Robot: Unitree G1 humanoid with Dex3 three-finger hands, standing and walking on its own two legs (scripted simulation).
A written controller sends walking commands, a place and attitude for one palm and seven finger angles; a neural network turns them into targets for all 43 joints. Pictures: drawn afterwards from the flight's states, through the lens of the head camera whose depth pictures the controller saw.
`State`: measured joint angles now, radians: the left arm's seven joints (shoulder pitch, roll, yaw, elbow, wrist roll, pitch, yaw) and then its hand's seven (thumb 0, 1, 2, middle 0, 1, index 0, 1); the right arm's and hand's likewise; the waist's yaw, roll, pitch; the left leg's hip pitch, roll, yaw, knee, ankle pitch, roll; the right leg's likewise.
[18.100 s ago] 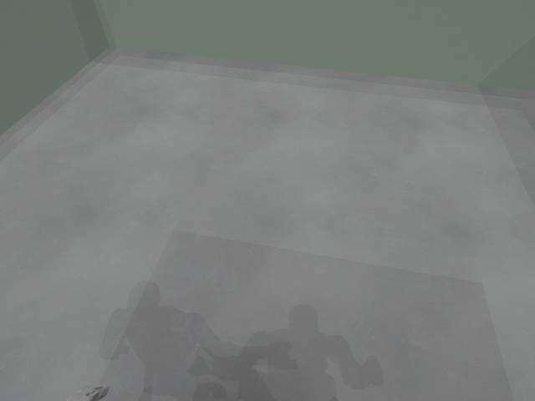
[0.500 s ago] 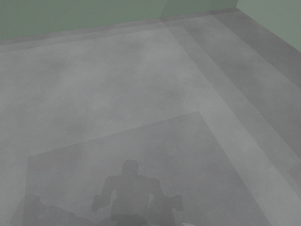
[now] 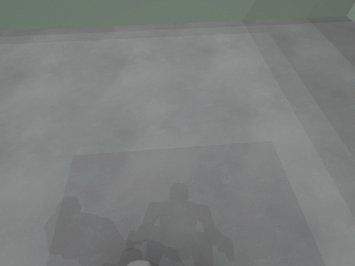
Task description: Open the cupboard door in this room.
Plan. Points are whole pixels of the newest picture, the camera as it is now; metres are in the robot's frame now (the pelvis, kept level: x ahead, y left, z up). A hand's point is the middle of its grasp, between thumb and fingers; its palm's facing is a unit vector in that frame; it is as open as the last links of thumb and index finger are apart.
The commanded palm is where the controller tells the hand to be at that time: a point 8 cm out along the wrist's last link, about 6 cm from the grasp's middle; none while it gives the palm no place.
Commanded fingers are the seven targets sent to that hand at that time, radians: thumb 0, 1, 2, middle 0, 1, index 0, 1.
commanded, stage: turn or walk to find it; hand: left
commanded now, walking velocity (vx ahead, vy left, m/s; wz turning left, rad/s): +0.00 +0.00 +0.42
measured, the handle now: out of the picture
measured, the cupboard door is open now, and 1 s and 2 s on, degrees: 0 0 0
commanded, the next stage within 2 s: stand and wait in 0.88 s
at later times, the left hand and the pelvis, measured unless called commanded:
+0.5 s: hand out of the picture +0.02 +0.23 -0.16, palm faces +0.21 -0.95 -0.25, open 7.3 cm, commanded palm none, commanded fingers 0.00 0.90 0.90 -0.20 -0.30 -0.20 -0.30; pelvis -0.03 +0.01 +0.00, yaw +11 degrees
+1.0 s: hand out of the picture -0.12 +0.20 -0.18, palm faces +0.44 -0.86 -0.24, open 7.3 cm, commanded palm none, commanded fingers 0.00 0.90 0.90 -0.20 -0.30 -0.20 -0.30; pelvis -0.05 +0.01 -0.01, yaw +24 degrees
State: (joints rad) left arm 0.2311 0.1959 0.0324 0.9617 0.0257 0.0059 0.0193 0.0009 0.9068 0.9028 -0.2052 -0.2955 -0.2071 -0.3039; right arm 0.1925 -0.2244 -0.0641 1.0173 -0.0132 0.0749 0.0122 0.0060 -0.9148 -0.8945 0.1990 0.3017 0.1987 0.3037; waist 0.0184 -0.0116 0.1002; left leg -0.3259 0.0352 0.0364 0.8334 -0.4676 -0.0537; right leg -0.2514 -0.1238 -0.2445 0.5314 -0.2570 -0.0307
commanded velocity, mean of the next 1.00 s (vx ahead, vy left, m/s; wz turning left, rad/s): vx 0.00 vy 0.00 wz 0.30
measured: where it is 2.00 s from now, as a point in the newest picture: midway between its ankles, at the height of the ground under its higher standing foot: outside the picture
